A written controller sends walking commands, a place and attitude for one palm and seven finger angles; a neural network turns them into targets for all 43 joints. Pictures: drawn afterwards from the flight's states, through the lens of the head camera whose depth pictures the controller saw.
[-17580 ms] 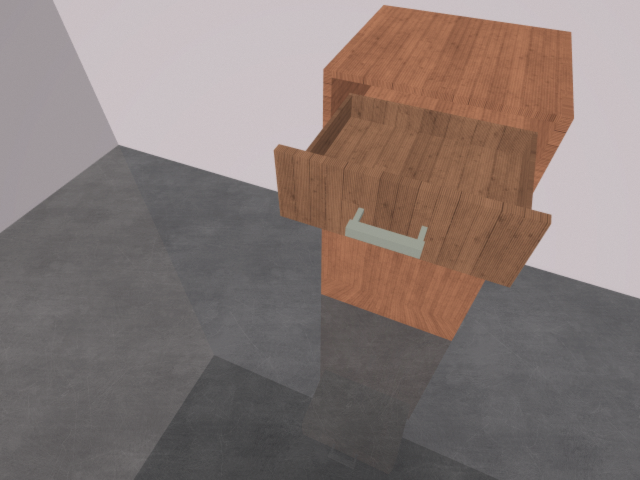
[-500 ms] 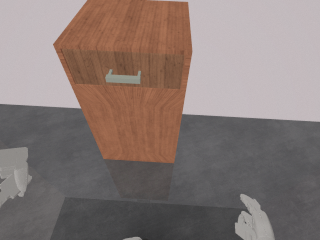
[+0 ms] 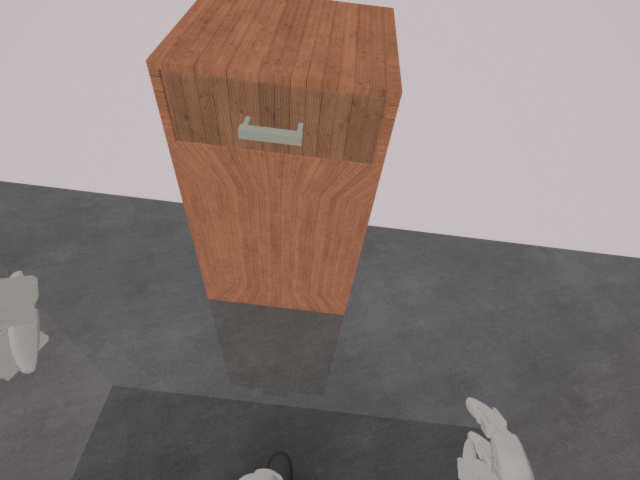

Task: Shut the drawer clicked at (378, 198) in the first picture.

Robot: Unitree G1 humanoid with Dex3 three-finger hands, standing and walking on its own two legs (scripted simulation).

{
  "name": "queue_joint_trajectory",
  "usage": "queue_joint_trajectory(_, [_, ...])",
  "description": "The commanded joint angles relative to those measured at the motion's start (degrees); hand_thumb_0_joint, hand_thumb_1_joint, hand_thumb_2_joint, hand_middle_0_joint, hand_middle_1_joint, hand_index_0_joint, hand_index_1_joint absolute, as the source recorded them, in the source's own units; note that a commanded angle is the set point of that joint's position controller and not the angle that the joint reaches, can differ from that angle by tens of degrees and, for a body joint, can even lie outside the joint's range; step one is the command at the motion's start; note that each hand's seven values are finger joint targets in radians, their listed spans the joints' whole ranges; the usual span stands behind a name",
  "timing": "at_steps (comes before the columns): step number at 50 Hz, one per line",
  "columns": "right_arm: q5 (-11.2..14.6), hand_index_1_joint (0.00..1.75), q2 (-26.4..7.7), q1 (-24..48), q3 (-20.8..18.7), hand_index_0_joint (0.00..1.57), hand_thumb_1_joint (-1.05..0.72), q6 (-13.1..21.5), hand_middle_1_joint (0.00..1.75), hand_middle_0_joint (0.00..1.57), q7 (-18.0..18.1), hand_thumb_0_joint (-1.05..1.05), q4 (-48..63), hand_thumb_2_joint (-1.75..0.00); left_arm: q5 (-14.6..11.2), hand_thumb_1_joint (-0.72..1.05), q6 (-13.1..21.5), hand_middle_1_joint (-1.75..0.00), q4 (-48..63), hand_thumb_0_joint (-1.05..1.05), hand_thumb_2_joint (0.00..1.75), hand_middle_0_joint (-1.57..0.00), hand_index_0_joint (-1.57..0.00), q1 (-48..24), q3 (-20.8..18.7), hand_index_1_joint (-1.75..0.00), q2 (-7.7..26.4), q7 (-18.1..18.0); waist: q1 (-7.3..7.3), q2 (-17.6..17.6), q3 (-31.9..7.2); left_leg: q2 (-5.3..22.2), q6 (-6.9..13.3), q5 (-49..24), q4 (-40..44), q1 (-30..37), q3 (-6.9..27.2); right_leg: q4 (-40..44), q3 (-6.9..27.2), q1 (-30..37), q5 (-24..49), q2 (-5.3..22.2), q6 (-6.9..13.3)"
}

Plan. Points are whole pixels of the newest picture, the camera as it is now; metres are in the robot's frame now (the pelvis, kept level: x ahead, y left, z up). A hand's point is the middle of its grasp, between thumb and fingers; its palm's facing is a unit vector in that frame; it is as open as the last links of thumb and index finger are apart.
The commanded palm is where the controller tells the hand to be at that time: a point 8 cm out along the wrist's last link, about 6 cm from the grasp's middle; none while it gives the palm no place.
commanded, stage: step back with the hand held close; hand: left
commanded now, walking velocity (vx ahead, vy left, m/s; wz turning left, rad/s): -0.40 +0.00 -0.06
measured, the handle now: (272, 129) +0.75 +0.14 +0.01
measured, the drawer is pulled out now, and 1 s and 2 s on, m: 0.00 0.00 0.00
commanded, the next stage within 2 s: stop stepping back and stand still in 0.02 s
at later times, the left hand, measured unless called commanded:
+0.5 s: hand out of the picture +0.10 +0.27 +0.17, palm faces +0.38 -0.86 -0.34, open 3.2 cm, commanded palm +0.04 +0.30 +0.19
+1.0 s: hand out of the picture +0.05 +0.28 +0.17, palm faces +0.35 -0.86 -0.37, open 3.2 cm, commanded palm -0.01 +0.33 +0.19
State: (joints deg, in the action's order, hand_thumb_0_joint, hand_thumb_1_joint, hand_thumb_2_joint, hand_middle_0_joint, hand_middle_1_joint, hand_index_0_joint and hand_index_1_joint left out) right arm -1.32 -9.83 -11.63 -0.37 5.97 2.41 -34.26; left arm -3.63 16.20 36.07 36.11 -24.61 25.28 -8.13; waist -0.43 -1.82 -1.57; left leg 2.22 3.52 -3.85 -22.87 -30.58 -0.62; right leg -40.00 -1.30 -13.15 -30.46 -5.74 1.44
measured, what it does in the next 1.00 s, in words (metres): walks backwards: right foot, then left foot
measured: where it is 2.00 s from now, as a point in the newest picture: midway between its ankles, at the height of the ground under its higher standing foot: outside the picture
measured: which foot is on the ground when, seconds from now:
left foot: down 0.00-0.30, up 0.32-0.44, down 0.46-0.68, up 0.70-0.88, down 0.90-1.00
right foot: up 0.00-0.02, down 0.04-1.00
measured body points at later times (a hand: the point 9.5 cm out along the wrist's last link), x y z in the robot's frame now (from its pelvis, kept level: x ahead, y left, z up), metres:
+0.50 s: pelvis -0.11 +0.04 +0.00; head -0.13 +0.07 +0.44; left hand +0.07 +0.32 +0.19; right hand +0.01 -0.23 -0.07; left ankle -0.03 +0.11 -0.73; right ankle -0.12 -0.12 -0.72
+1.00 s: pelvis -0.16 +0.05 +0.00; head -0.16 +0.08 +0.45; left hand +0.03 +0.33 +0.19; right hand -0.03 -0.20 -0.08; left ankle -0.09 +0.16 -0.73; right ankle -0.15 -0.06 -0.70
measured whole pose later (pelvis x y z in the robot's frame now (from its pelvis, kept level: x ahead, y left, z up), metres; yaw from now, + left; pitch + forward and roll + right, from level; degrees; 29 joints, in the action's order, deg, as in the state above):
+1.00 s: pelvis -0.16 +0.05 +0.00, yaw -3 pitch -3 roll +0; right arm -0.6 -11.2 -14.5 -0.4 7.1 4.7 -37.5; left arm -1.2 11.2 31.8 31.7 -20.8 20.5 -9.2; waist -1.6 3.0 1.2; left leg 1.1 1.7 12.2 -33.4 -18.2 -3.9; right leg -47.2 -1.9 -19.9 -25.3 -0.3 1.0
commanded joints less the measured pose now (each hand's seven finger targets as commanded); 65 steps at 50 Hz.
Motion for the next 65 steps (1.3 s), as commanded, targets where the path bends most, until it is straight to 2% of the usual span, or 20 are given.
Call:
queue_joint_trajectory(1, [-0.4, 0.30, -7.7, 2.0, -3.0, 0.20, -0.90, 1.4, 0.30, 0.20, 0.0, 0.00, 4.9, -0.90, -0.7, 0.90, 4.1, -1.60, 12.4, 0.00, 0.90, -1.40, -1.40, -1.5, -4.2, -1.60, 9.0, -0.1, -0.25, -2.7, -8.4, 4.8, -6.4, 17.8, -1.3, 21.1, 2.9, 27.9, 8.1, -5.9, 5.9, 9.4, 3.6])
queue_joint_trajectory(3, [-0.5, 0.30, -6.7, 3.9, -1.7, 0.20, -0.90, 1.3, 0.30, 0.20, 0.7, 0.00, 4.6, -0.90, -0.7, 0.90, 4.8, -1.60, 13.4, 0.00, 0.90, -1.40, -1.40, -7.9, -5.6, -1.60, 11.7, -0.8, -0.80, 5.9, -6.7, 0.2, -5.7, 16.6, -18.2, 27.0, -0.4, 29.8, 13.1, -17.7, 24.6, 20.7, 5.8])
queue_joint_trajectory(5, [0.8, 0.30, -8.3, 5.5, -2.7, 0.20, -0.90, 1.6, 0.30, 0.20, 1.8, 0.00, 5.8, -0.90, -0.1, 0.90, 2.3, -1.60, 9.3, 0.00, 0.90, -1.40, -1.40, -7.1, -2.2, -1.60, 8.1, 0.2, -1.32, 11.7, -3.2, -1.6, -4.6, 15.4, -18.7, 24.0, 0.3, 22.6, 6.5, -17.9, 28.2, 15.9, 3.5])
queue_joint_trajectory(7, [1.2, 0.30, -8.9, 6.5, -1.8, 0.20, -0.90, 0.9, 0.30, 0.20, 2.7, 0.00, 7.2, -0.90, -0.6, 0.90, 0.5, -1.60, 8.7, 0.00, 0.90, -1.40, -1.40, -4.8, -3.2, -1.60, 8.1, 0.8, -0.82, -1.6, -2.7, 2.6, -2.5, -5.5, -2.2, 24.6, 4.4, 11.9, 0.8, -11.8, 29.1, 6.6, -2.2])
queue_joint_trajectory(10, [0.5, 0.30, -9.8, 6.1, -2.4, 0.20, -0.90, 2.2, 0.30, 0.20, 1.6, 0.00, 9.4, -0.90, -1.5, 0.90, 0.9, -1.60, 9.2, 0.00, 0.90, -1.40, -1.40, 0.4, -6.6, -1.60, 8.7, 0.8, 1.02, -15.0, -7.5, 11.6, -0.8, 41.7, 20.4, 11.8, 20.6, -2.0, 0.4, 0.9, -5.3, -1.4, -0.4])
queue_joint_trajectory(13, [0.6, 0.30, -8.4, 5.8, -1.9, 0.20, -0.90, 1.1, 0.30, 0.20, 0.7, 0.00, 10.6, -0.90, -1.6, 0.90, -0.2, -1.60, 12.7, 0.00, 0.90, -1.40, -1.40, 6.5, -7.1, -1.60, 8.7, 0.8, 1.70, -11.2, -9.0, 4.6, -6.8, 36.9, 14.2, 6.5, 8.0, 13.7, -2.3, 10.8, -1.0, -1.0, 1.0])
queue_joint_trajectory(14, [1.5, 0.30, -8.2, 4.7, -2.0, 0.20, -0.90, 0.5, 0.30, 0.20, 0.7, 0.00, 10.7, -0.90, -1.0, 0.90, -0.4, -1.60, 13.4, 0.00, 0.90, -1.40, -1.40, 7.6, -6.5, -1.60, 8.6, 0.8, 0.82, -3.9, -7.8, -1.5, -6.2, 32.3, -0.5, 10.1, -0.4, 21.9, 2.2, 3.8, -1.9, 4.4, 1.9])
queue_joint_trajectory(16, [1.1, 0.30, -9.4, 4.9, -3.5, 0.20, -0.90, -0.7, 0.30, 0.20, 1.0, 0.00, 9.9, -0.90, -1.5, 0.90, -1.2, -1.60, 16.2, 0.00, 0.90, -1.40, -1.40, 5.7, -8.2, -1.60, 10.2, 0.0, 0.71, 14.3, -3.3, -4.6, -5.5, 23.5, -35.8, 17.6, 3.1, 34.1, 24.7, -25.3, -16.8, 22.9, 11.3])
queue_joint_trajectory(21, [1.3, 0.30, -9.8, 2.9, -2.0, 0.20, -0.90, 2.1, 0.30, 0.20, 3.0, 0.00, 5.2, -0.90, 1.9, 0.90, -2.1, -1.60, 4.9, 0.00, 0.90, -1.40, -1.40, -12.8, 1.2, -1.60, 2.8, -1.9, -2.64, 1.6, 6.9, 0.3, -2.6, 24.4, -5.1, 14.3, 1.4, 16.7, 2.2, -14.6, -4.8, 12.6, 1.6])
queue_joint_trajectory(24, [1.7, 0.30, -10.1, 3.0, -2.0, 0.20, -0.90, 4.5, 0.30, 0.20, 3.7, 0.00, 6.6, -0.90, 2.0, 0.90, -1.1, -1.60, 4.8, 0.00, 0.90, -1.40, -1.40, -12.5, 0.5, -1.60, 3.7, -2.0, -1.19, -12.8, 2.2, 11.6, 3.2, 45.1, 14.6, 11.5, 26.6, -3.9, -0.9, -8.5, 1.6, 3.4, -2.0])
queue_joint_trajectory(26, [0.7, 0.30, -8.3, 3.9, -1.9, 0.20, -0.90, 5.2, 0.30, 0.20, 2.5, 0.00, 6.8, -0.90, 2.2, 0.90, -0.9, -1.60, 12.4, 0.00, 0.90, -1.40, -1.40, -9.1, -3.1, -1.60, 7.5, -1.5, -0.52, -14.7, -1.0, 12.8, 2.2, 49.2, 18.6, 12.1, 30.2, -12.1, 2.4, -9.1, 2.0, 3.8, -1.0])
queue_joint_trajectory(31, [0.3, 0.30, -8.3, 5.5, -1.6, 0.20, -0.90, 2.7, 0.30, 0.20, 0.5, 0.00, 8.8, -0.90, 1.8, 0.90, -2.3, -1.60, 13.8, 0.00, 0.90, -1.40, -1.40, 7.1, -3.1, -1.60, 5.9, -1.5, 1.02, -12.7, -2.0, 6.1, -0.8, 42.4, 10.6, -3.1, 10.9, 9.7, -3.3, 13.8, 2.6, 2.1, 1.3])
queue_joint_trajectory(32, [0.0, 0.30, -7.5, 5.4, -1.4, 0.20, -0.90, 1.7, 0.30, 0.20, 0.7, 0.00, 8.7, -0.90, 2.0, 0.90, -2.5, -1.60, 13.3, 0.00, 0.90, -1.40, -1.40, 6.8, -3.0, -1.60, 5.8, -1.5, 1.13, -7.5, -1.4, 3.1, -1.9, 39.5, 2.6, -6.2, 8.1, 16.5, -0.4, 16.3, 2.1, 4.0, 2.2])
queue_joint_trajectory(34, [0.5, 0.30, -7.3, 4.1, -2.5, 0.20, -0.90, -0.4, 0.30, 0.20, 1.1, 0.00, 7.8, -0.90, 1.4, 0.90, -2.7, -1.60, 12.3, 0.00, 0.90, -1.40, -1.40, 1.8, -5.6, -1.60, 8.2, -1.3, 0.30, 13.9, 0.5, -3.6, -3.8, 28.7, -32.7, -9.4, -0.5, 32.6, 28.0, 4.0, -9.5, 24.2, 10.7])
queue_joint_trajectory(35, [0.3, 0.30, -8.2, 2.6, -3.1, 0.20, -0.90, -0.3, 0.30, 0.20, 1.2, 0.00, 6.7, -0.90, 1.0, 0.90, -1.8, -1.60, 13.8, 0.00, 0.90, -1.40, -1.40, -4.3, -6.4, -1.60, 8.9, -1.4, -0.98, 11.1, 0.4, -2.0, -4.3, 24.9, -41.2, -9.1, 1.0, 31.3, 26.4, 0.0, -8.6, 25.9, 12.1])
queue_joint_trajectory(43, [0.6, 0.30, -7.8, 3.7, -1.5, 0.20, -0.90, 3.1, 0.30, 0.20, 3.9, 0.00, 5.6, -0.90, 2.2, 0.90, -1.3, -1.60, 6.2, 0.00, 0.90, -1.40, -1.40, -7.4, 0.2, -1.60, 3.6, -2.4, -0.80, 6.0, 2.4, -0.5, -1.4, 24.1, -6.7, 18.1, -5.5, 21.2, 5.6, -9.9, -7.5, 15.8, 5.5])
queue_joint_trajectory(47, [0.6, 0.30, -8.5, 3.3, -1.9, 0.20, -0.90, 4.8, 0.30, 0.20, 2.5, 0.00, 6.3, -0.90, 2.3, 0.90, 0.4, -1.60, 13.1, 0.00, 0.90, -1.40, -1.40, -7.7, -2.6, -1.60, 6.4, -1.9, -0.86, -13.9, 0.3, 18.3, 7.1, 37.5, 14.7, 18.0, 27.9, -14.1, 1.4, -14.3, -1.1, 5.5, -1.2])
queue_joint_trajectory(56, [1.0, 0.30, -7.8, 3.2, -1.8, 0.20, -0.90, 2.4, 0.30, 0.20, 1.0, 0.00, 7.8, -0.90, 2.1, 0.90, -1.6, -1.60, 6.7, 0.00, 0.90, -1.40, -1.40, 2.0, -3.0, -1.60, 4.1, -1.8, -0.63, -3.3, 2.3, 4.5, -1.7, 32.1, 0.4, 4.1, 1.6, 19.3, 1.4, 6.6, 11.0, 7.1, -0.1])
queue_joint_trajectory(59, [1.3, 0.30, -7.5, 2.7, -2.4, 0.20, -0.90, 1.6, 0.30, 0.20, 1.3, 0.00, 6.6, -0.90, 1.0, 0.90, -2.6, -1.60, 5.5, 0.00, 0.90, -1.40, -1.40, -1.6, -2.3, -1.60, 4.1, -1.5, -0.74, 9.6, 1.0, -0.2, -3.1, 24.7, -15.7, 12.4, 0.0, 28.8, 18.2, -6.3, -2.1, 17.0, 4.5])
queue_joint_trajectory(65, [1.4, 0.30, -8.2, 5.2, -1.6, 0.20, -0.90, 2.3, 0.30, 0.20, 2.4, 0.00, 6.9, -0.90, 1.5, 0.90, -1.6, -1.60, 9.8, 0.00, 0.90, -1.40, -1.40, -3.2, -2.0, -1.60, 5.2, -2.1, 0.08, -0.2, -1.5, 3.1, -1.1, 12.0, -0.9, 20.0, 4.2, 18.0, 5.9, -0.2, 18.0, 10.2, 0.1])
